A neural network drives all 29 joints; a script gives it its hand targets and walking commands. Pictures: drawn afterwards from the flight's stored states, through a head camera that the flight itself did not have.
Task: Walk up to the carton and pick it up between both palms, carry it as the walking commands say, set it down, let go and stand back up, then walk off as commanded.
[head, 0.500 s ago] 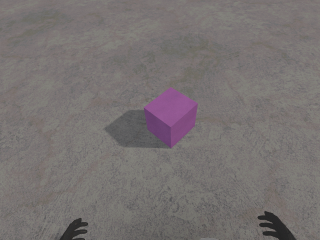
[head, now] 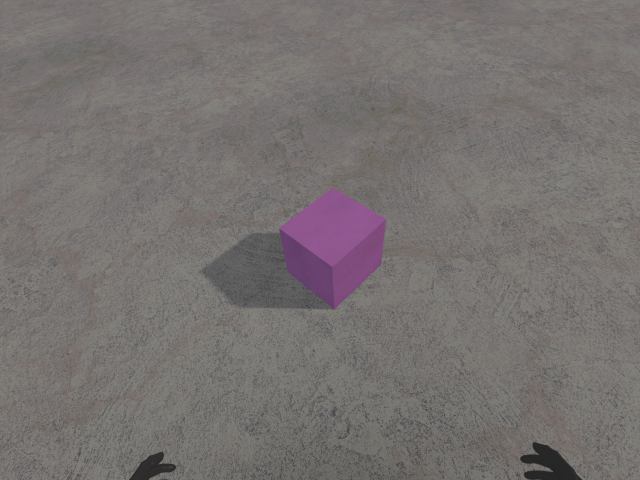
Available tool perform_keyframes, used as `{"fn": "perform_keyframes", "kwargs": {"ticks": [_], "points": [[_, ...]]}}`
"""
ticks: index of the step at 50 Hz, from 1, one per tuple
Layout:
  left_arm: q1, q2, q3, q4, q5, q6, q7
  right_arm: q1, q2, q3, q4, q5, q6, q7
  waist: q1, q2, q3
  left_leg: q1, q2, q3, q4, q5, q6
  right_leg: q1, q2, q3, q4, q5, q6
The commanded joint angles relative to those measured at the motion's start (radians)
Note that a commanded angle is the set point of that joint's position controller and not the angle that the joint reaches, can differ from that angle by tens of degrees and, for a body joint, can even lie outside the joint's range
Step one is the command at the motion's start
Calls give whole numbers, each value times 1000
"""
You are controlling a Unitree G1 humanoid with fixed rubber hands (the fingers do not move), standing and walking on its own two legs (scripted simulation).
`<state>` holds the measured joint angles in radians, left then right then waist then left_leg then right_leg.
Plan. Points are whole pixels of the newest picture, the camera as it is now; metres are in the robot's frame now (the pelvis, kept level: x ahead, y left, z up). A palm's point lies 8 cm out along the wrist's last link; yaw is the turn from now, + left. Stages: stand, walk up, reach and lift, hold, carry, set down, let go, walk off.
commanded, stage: stand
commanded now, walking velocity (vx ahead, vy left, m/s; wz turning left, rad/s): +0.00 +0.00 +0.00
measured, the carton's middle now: (333, 247) +0.96 -0.01 -0.62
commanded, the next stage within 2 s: walk up in 0.38 s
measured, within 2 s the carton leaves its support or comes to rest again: neither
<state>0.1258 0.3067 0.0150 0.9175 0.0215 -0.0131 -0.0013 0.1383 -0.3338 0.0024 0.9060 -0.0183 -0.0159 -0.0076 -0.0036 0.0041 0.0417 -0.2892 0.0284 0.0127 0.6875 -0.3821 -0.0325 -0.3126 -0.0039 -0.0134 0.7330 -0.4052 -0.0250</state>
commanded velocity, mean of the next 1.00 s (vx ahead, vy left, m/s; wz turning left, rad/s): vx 0.00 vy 0.00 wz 0.00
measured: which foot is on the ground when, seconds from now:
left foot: down 0.00-0.84, up 0.86-1.00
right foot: down 0.00-0.64, up 0.66-0.80, down 0.82-1.00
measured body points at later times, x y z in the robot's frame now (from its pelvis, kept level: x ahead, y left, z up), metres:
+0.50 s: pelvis +0.00 +0.00 +0.02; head +0.02 -0.01 +0.47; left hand +0.11 +0.29 -0.11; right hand +0.09 -0.29 -0.11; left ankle -0.01 +0.14 -0.72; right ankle -0.01 -0.10 -0.72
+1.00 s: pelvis +0.08 -0.06 +0.00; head +0.10 -0.08 +0.45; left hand +0.18 +0.26 -0.09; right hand +0.09 -0.40 -0.13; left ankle +0.08 +0.09 -0.67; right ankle +0.09 -0.14 -0.72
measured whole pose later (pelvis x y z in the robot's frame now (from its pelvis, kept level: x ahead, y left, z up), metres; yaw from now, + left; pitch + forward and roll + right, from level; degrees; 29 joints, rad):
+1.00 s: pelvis +0.08 -0.06 +0.00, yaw -3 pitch -3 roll -1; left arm 0.26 0.39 0.08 0.89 0.02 -0.08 -0.04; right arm 0.30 -0.46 -0.08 0.96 -0.03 -0.03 0.05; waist -0.02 0.07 0.09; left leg -0.42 0.07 -0.04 1.07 -0.39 0.05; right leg -0.27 0.03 -0.10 0.67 -0.35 -0.06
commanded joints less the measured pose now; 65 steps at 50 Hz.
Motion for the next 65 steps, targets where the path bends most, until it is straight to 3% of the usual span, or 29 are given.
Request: {"fn": "perform_keyframes", "kwargs": {"ticks": [1, 5, 6, 8, 15, 17, 19, 23, 26, 27, 28, 29, 30, 31, 33, 36, 38, 40, 41, 42, 43, 45, 48, 55, 60, 62, 63, 64, 65], "points": [[-92, 243, 62, -79, 0, -32, 14, -41, -172, -50, -57, 6, -27, -5, -5, -90, -59, 21, 57, -62, -117, 203, 90, 25, -126, 153, -248, 262, -48], [-64, 206, 43, -26, -10, -38, 9, -12, -202, -52, -9, -4, -40, -2, -2, -58, -127, 115, 71, -48, -139, 286, 87, 77, -132, 149, -240, 344, -50], [-65, 227, 41, -26, -6, -41, 11, -23, -202, -43, -11, -5, -32, -4, -4, 40, -74, 57, 69, -53, -182, 292, 90, 99, -114, 136, -241, 371, -36], [-62, 214, 48, 1, -7, -37, 11, -56, -178, -39, -5, 2, -37, -1, 10, -66, -131, 90, 85, -51, -184, 366, 84, 129, -115, 111, -229, 423, -28], [-72, 212, 37, 43, -10, -34, 12, -51, -171, -34, 56, 4, -25, -4, 10, -60, -90, 124, 86, -53, -256, 310, 72, 131, -115, 105, -311, 372, -24], [-85, 231, 44, 53, -15, -33, 11, -66, -179, -29, 45, 7, -26, -1, 8, 36, -117, 146, 91, -44, -249, 368, 69, 142, -123, 112, -308, 413, -13], [-91, 235, 35, 74, -13, -30, 7, -59, -197, -39, 65, 14, -31, -6, -4, -57, -141, 180, 85, -41, -253, 364, 54, 150, -111, 89, -332, 436, -6], [-83, 214, 38, 95, -11, -34, 16, -57, -192, -27, 95, 10, -31, -8, -3, 33, -125, 159, 98, -58, -280, 387, 61, 188, -115, 89, -341, 476, -13], [-87, 221, 42, 121, -18, -29, 11, -76, -204, -36, 107, 10, -26, -9, 9, -97, -102, 176, 106, -64, -328, 344, 61, 184, -107, 75, -372, 399, -11], [-79, 215, 39, 114, -12, -28, 13, -65, -213, -34, 122, 2, -28, -3, 22, 16, -52, 140, 92, -45, -307, 347, 60, 179, -115, 98, -393, 419, -8], [-102, 211, 45, 107, -6, -34, 16, -111, -190, -39, 94, 8, -29, -4, 10, -50, -49, 141, 94, -58, -320, 338, 55, 185, -120, 95, -397, 443, -8], [-44, 305, 90, 40, 10, -32, -18, 6, -281, -87, 61, -2, -45, 11, -10, -29, -144, 216, 64, -43, -254, -157, 136, 102, -73, 137, -343, -127, -59], [-63, 310, 107, 44, 11, -29, -31, 48, -309, -99, 63, -9, -50, 17, -34, 3, -55, 234, 89, -109, -270, -330, 157, -61, -88, 192, -315, -304, -62], [-147, 306, 98, 14, 19, -27, -41, 90, -310, -111, 68, -23, -54, 22, -91, 67, 28, 317, 112, -143, -336, -401, 177, -281, -56, 110, -248, -296, -30], [-209, 257, 85, -64, 29, -38, -44, 191, -384, -144, 71, -30, -66, 17, -146, 147, 99, 413, 375, -474, -538, -412, 289, -518, -20, 51, 101, -117, -1], [-120, 254, 86, -77, 11, -67, -53, 143, -340, -138, 20, -25, -88, 13, -79, 58, 49, 446, 380, -406, -485, -132, 335, -501, -106, 136, 137, -64, -2], [-40, 253, 105, -71, 7, -70, -72, 17, -351, -135, -52, -19, -84, 22, -1, 174, 40, 187, 335, -252, -472, -74, 292, -242, -124, 105, 18, -33, -10], [151, 255, 119, -24, 12, -74, -72, -86, -316, -124, -88, -14, -67, 41, 96, 151, -12, -90, 209, -23, -314, -75, 205, 181, -42, -25, -159, 162, -15], [309, 303, 152, 45, 16, -75, -67, -57, -267, -111, -106, -36, -60, 41, 163, 10, -40, -301, 148, 17, -70, -160, 176, 411, -12, 30, -127, 122, -19], [413, 408, 181, 32, 29, -82, -46, 12, -178, -80, -135, -20, -64, 40, 189, -369, -50, -441, 18, 122, 349, -198, 135, 475, -155, 301, -360, -200, -59], [323, 504, 173, -14, 17, -81, -38, 34, -202, -86, -135, -3, -53, 28, 137, -357, -11, -474, -37, -81, 506, -204, 111, 273, -371, 786, -640, -562, -130], [109, 416, 154, -102, -7, -92, -33, 68, -299, -118, -82, -9, -48, 40, 26, -43, 83, -374, 58, -153, 517, -16, 110, 118, -353, 609, -538, -345, -180], [157, 384, 136, -106, -3, -94, -20, 93, -314, -128, -70, -2, -52, 53, 19, -64, 81, -320, 102, -114, 371, 11, 70, 85, -322, 418, -513, -128, -202], [196, 389, 128, -146, -3, -104, -27, 94, -264, -124, -99, -13, -53, 64, 30, -152, 49, -219, 85, -12, 115, 71, 60, 79, -309, 237, -436, 74, -243], [224, 364, 117, -175, -10, -94, -26, 52, -240, -118, -145, -12, -63, 66, 31, -157, 64, -131, 24, 94, 5, 140, 84, 90, -247, 125, -331, 459, -175], [207, 345, 108, -194, -26, -92, -21, 186, -259, -134, -103, -16, -78, 52, -43, -77, -10, 123, -34, 123, -127, 203, 124, 42, -195, 61, -104, 694, -122], [182, 294, 96, -215, -34, -91, -15, 289, -318, -166, -92, -27, -87, 39, -116, 86, -102, 320, 58, -36, -173, 163, 202, -85, -124, 6, 177, 663, -79], [193, 231, 87, -237, -38, -100, -15, 375, -421, -188, -94, -16, -93, 28, -153, 276, -180, 506, 313, -426, -272, 184, 314, -334, 41, -48, 528, 201, -26], [185, 309, 105, -227, -26, -94, -1, 330, -412, -180, -133, 13, -91, 23, -142, 168, -175, 481, 405, -536, -299, 265, 385, -387, 25, 79, 555, -113, -44]]}}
